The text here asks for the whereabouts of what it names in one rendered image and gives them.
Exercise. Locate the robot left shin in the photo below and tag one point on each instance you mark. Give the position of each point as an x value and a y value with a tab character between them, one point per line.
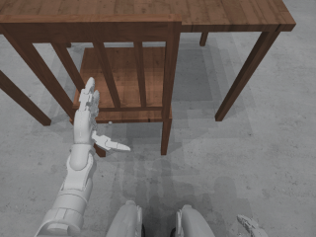
137	234

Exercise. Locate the left robot thigh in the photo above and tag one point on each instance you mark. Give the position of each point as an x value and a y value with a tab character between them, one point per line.
127	220

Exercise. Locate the robot left hand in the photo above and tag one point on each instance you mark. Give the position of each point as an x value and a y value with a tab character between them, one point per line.
84	122

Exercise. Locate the robot left forearm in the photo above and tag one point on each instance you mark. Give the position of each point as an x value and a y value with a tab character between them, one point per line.
65	218

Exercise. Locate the table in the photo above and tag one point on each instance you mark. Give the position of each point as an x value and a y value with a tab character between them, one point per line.
198	16

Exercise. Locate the robot right hand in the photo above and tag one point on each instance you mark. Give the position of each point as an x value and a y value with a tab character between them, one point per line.
251	226

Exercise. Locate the chair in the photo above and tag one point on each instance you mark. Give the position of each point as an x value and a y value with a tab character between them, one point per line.
135	83

